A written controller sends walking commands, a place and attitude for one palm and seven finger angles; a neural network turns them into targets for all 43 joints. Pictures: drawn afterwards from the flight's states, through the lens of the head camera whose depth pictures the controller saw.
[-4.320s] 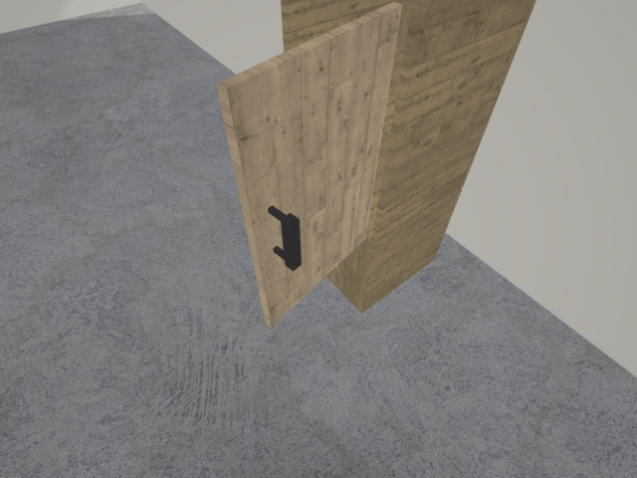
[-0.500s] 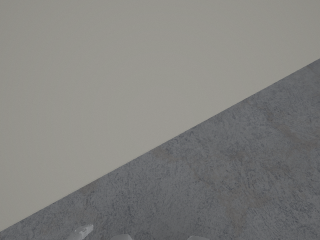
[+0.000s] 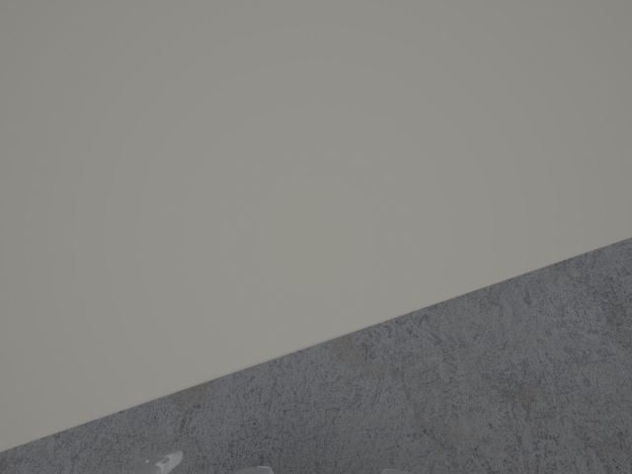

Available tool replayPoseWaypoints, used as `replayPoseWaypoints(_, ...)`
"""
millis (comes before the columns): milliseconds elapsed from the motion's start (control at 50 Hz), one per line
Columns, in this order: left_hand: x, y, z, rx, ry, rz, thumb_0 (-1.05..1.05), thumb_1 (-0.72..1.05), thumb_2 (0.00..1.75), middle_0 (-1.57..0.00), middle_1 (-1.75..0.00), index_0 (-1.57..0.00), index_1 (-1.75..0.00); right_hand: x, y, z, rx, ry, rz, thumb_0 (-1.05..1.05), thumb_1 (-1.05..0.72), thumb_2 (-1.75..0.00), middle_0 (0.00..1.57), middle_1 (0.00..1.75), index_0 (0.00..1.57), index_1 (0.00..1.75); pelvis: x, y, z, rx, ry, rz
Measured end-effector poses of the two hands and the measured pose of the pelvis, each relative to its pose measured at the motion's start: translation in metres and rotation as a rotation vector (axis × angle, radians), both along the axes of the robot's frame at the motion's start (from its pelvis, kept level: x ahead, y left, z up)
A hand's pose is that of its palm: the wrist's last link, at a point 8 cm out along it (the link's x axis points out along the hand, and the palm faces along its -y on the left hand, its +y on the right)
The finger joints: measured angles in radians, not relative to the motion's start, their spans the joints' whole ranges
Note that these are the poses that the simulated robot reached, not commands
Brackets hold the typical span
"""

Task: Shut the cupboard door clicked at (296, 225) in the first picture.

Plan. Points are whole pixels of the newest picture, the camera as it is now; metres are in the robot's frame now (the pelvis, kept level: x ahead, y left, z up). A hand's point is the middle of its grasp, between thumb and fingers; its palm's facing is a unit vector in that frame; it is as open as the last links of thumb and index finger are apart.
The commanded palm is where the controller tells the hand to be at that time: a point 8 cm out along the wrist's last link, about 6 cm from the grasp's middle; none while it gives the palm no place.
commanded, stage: turn to face it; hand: left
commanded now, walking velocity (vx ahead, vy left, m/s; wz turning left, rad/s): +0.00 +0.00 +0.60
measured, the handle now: out of the picture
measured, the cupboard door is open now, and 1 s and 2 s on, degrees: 100 100 100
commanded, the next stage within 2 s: none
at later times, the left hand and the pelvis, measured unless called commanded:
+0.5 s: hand out of the picture +0.03 +0.18 -0.18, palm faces +0.36 -0.89 -0.27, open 7.4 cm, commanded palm none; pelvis +0.06 -0.04 -0.01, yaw +21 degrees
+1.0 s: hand out of the picture +0.06 +0.11 -0.16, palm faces +0.61 -0.76 -0.21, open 7.4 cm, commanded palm none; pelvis +0.11 -0.08 +0.00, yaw +39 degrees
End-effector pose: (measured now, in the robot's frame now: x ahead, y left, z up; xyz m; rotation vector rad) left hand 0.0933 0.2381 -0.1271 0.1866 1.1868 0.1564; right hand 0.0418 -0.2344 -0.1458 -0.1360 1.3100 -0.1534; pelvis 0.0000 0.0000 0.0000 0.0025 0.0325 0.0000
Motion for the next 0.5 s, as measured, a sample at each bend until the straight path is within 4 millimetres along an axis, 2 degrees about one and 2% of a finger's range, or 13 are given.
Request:
replayPoseWaypoints(80, 0.007, -0.012, 0.007, 0.043, -0.056, 0.039, 0.00, 0.91, 0.90, -0.20, -0.30, -0.20, -0.30, 0.033, -0.029, -0.008, 0.006, -0.003, 0.038, 0.01, -0.91, -0.89, 0.20, 0.30, 0.20, 0.30, 0.013, -0.022, -0.005, 0.021, -0.008, 0.063)
replayPoseWaypoints(160, -0.007, -0.022, 0.016, 0.051, -0.031, 0.105, 0.00, 0.91, 0.90, -0.20, -0.30, -0.20, -0.30, 0.078, -0.049, 0.006, -0.014, -0.028, 0.099, 0.01, -0.91, -0.89, 0.20, 0.30, 0.20, 0.30, 0.026, -0.033, 0.005, 0.040, -0.012, 0.127)
replayPoseWaypoints(220, -0.021, -0.028, 0.017, 0.042, 0.005, 0.154, 0.00, 0.90, 0.90, -0.20, -0.30, -0.20, -0.30, 0.113, -0.053, 0.016, -0.025, -0.059, 0.160, 0.01, -0.91, -0.89, 0.20, 0.30, 0.19, 0.30, 0.036, -0.039, 0.011, 0.055, -0.006, 0.172)
replayPoseWaypoints(300, -0.047, -0.032, 0.010, 0.021, 0.060, 0.227, 0.00, 0.90, 0.90, -0.20, -0.30, -0.20, -0.30, 0.161, -0.045, 0.024, -0.038, -0.099, 0.262, 0.01, -0.91, -0.90, 0.20, 0.30, 0.19, 0.30, 0.045, -0.042, 0.011, 0.056, 0.000, 0.229)
replayPoseWaypoints(400, -0.083, -0.025, -0.012, -0.006, 0.131, 0.326, 0.00, 0.90, 0.90, -0.20, -0.30, -0.20, -0.30, 0.215, -0.016, 0.024, -0.052, -0.182, 0.389, 0.01, -0.91, -0.90, 0.20, 0.30, 0.19, 0.30, 0.056, -0.033, -0.004, 0.033, -0.001, 0.293)
replayPoseWaypoints(440, -0.091, -0.019, -0.020, -0.007, 0.160, 0.356, 0.00, 0.90, 0.90, -0.20, -0.30, -0.20, -0.30, 0.227, -0.006, 0.024, -0.054, -0.214, 0.423, 0.01, -0.91, -0.90, 0.20, 0.30, 0.19, 0.30, 0.058, -0.032, -0.009, 0.030, -0.004, 0.322)
replayPoseWaypoints(500, -0.088, -0.012, -0.017, 0.011, 0.158, 0.402, 0.01, 0.90, 0.90, -0.20, -0.30, -0.20, -0.30, 0.230, 0.000, 0.026, -0.056, -0.205, 0.461, 0.01, -0.91, -0.89, 0.20, 0.30, 0.20, 0.30, 0.062, -0.036, -0.006, 0.021, -0.010, 0.358)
